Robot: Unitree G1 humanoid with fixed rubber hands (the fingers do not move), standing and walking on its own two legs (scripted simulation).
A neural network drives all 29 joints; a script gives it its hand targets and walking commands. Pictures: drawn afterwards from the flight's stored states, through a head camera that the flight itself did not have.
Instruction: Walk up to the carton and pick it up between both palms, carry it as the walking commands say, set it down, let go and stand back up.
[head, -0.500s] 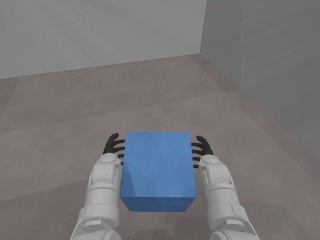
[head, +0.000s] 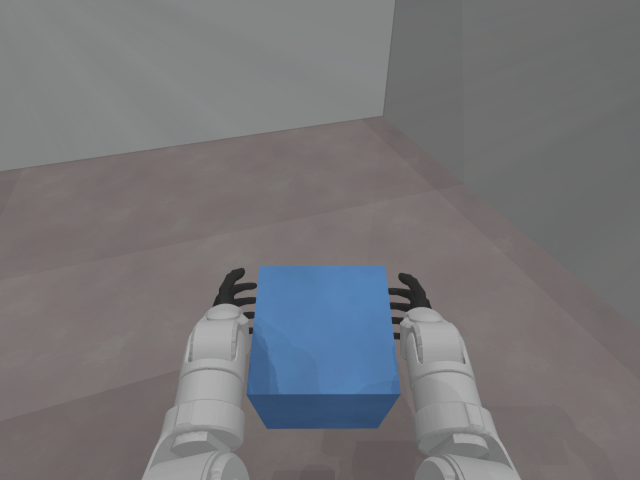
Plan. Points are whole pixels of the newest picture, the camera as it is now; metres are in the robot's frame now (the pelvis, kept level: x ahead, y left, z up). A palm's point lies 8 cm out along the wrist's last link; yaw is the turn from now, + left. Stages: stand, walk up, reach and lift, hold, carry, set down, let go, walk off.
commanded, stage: reach and lift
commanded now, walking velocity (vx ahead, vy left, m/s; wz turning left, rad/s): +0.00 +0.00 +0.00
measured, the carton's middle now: (322, 352) +0.32 +0.01 -0.03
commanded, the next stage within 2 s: hold in 0.96 s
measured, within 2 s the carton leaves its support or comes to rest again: neither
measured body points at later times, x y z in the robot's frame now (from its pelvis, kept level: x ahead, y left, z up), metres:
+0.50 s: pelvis +0.01 +0.01 +0.00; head -0.05 +0.00 +0.45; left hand +0.33 +0.14 +0.06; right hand +0.32 -0.12 +0.05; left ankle +0.02 +0.13 -0.74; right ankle +0.05 -0.10 -0.74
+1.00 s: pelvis +0.00 +0.01 +0.00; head -0.07 +0.00 +0.45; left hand +0.31 +0.15 +0.06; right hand +0.31 -0.12 +0.05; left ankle +0.02 +0.13 -0.74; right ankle +0.05 -0.10 -0.74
